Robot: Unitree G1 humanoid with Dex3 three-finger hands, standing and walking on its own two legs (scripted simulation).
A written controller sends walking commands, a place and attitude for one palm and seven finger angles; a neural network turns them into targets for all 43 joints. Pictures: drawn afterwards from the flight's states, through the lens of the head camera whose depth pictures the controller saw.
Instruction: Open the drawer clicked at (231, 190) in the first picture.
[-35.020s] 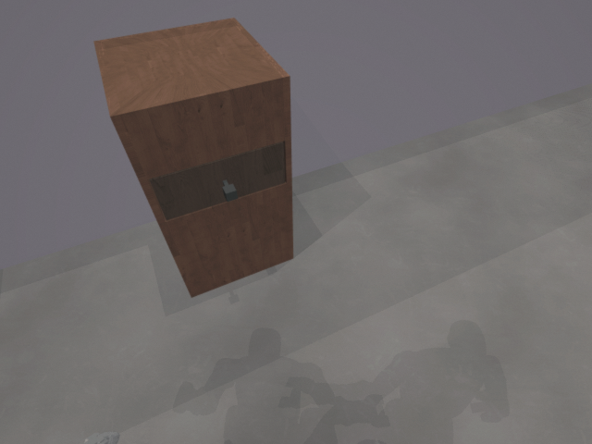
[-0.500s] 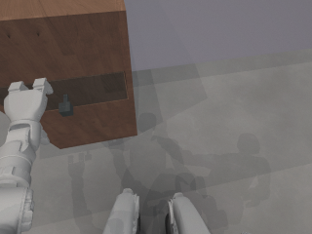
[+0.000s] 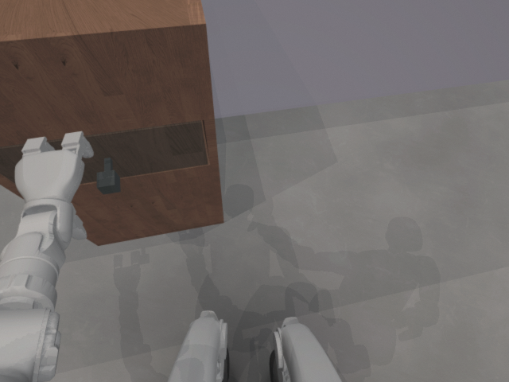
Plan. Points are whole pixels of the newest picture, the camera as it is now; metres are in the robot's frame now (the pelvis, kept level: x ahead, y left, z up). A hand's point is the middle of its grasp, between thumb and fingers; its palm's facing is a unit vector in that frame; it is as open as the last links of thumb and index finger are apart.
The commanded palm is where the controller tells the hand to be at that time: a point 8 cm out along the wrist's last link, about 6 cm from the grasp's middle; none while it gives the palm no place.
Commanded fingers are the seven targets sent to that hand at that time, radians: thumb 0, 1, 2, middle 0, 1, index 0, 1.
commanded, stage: re-aim the fingers above the handle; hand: left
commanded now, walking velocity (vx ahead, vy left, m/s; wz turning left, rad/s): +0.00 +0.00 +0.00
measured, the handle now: (108, 174) +0.48 +0.29 -0.12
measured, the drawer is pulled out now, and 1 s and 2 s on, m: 0.00 0.00 0.00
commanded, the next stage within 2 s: lower the fingers behind the handle in 0.32 s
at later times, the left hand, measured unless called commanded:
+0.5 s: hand (71, 183) +0.43 +0.32 -0.06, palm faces -0.06 -0.02 -1.00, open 13.8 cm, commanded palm +0.43 +0.30 -0.01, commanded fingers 0.00 -0.50 0.30 -0.30 -1.20 -0.30 -1.20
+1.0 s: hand (81, 196) +0.42 +0.32 -0.09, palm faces -0.03 -0.01 -1.00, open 13.8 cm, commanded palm +0.42 +0.30 -0.04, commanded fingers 0.00 -0.50 0.30 -0.30 -1.20 -0.30 -1.20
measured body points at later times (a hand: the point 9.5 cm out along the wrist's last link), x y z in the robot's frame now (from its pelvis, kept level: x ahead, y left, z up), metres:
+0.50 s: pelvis +0.00 +0.00 -0.01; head +0.16 +0.02 +0.41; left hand +0.43 +0.32 +0.00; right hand +0.06 -0.27 -0.14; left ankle +0.03 +0.08 -0.61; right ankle +0.01 -0.12 -0.61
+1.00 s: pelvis -0.01 +0.00 -0.03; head +0.16 +0.02 +0.38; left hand +0.42 +0.32 -0.04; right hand +0.06 -0.27 -0.17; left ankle +0.03 +0.08 -0.61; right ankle +0.01 -0.12 -0.61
